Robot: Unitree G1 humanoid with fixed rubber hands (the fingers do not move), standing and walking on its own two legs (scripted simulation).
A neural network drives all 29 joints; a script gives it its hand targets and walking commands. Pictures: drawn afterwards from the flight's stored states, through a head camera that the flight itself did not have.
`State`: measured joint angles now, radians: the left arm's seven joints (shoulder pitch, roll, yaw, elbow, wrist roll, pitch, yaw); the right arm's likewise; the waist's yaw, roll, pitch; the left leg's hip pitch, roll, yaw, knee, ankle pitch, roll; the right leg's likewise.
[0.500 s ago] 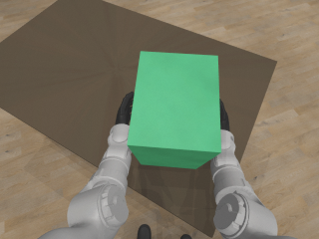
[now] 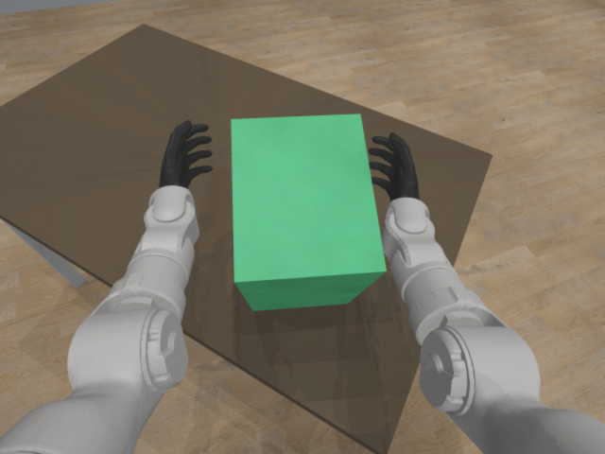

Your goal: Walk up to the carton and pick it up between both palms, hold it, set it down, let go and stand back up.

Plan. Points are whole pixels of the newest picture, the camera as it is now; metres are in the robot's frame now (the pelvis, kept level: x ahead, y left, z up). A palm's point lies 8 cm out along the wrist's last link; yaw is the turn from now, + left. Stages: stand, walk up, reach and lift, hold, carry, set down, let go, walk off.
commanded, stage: set down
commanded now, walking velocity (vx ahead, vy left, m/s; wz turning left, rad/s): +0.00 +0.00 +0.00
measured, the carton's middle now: (299, 226) +0.43 +0.03 +0.01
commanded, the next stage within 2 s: none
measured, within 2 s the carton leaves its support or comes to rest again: rests again in 0.10 s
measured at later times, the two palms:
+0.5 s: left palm (180, 174) +0.43 +0.19 +0.11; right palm (442, 186) +0.43 -0.15 +0.12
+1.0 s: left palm (150, 221) +0.38 +0.22 +0.08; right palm (431, 238) +0.38 -0.14 +0.07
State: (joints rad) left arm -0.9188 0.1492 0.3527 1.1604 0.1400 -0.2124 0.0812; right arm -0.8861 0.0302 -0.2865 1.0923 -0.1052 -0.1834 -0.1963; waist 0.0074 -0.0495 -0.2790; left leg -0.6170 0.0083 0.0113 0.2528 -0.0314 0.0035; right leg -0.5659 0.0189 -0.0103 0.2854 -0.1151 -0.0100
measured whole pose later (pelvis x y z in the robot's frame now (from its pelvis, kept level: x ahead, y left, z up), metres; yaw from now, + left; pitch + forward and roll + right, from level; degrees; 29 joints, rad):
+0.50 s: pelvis -0.02 +0.01 +0.00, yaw -2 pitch +19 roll +0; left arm -0.91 0.23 0.06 0.94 -0.15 0.19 0.13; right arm -0.96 -0.15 -0.10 1.02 0.13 0.15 -0.11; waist 0.00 -0.02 -0.24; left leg -0.57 0.01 0.04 0.25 -0.01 0.02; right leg -0.53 0.01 0.02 0.29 -0.09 0.00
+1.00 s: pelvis -0.03 +0.00 +0.00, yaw +1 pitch +11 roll +0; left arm -0.77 0.29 0.02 0.95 -0.21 0.12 0.05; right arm -0.72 -0.06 -0.15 0.85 0.06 0.17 -0.16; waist 0.01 -0.04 -0.13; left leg -0.46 0.00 -0.01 0.30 -0.04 0.00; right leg -0.41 0.02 -0.02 0.35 -0.14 -0.02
